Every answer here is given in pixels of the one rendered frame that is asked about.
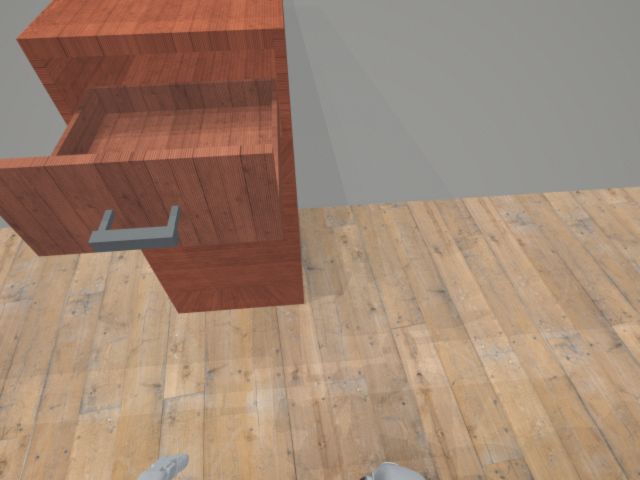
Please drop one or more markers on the drawer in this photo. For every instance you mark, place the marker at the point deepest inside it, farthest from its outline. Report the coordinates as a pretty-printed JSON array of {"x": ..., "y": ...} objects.
[{"x": 211, "y": 147}]

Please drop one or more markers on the cabinet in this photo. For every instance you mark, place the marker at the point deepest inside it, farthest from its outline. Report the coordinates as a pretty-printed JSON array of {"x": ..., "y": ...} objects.
[{"x": 75, "y": 44}]

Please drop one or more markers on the robot left hand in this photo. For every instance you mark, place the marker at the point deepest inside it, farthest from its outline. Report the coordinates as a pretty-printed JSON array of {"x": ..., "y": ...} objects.
[{"x": 165, "y": 468}]

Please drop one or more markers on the robot right shin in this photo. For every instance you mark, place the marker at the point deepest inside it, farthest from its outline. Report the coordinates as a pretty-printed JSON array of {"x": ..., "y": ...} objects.
[{"x": 386, "y": 463}]

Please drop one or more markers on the handle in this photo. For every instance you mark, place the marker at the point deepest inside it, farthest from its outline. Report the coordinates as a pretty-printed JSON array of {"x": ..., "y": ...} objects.
[{"x": 106, "y": 240}]

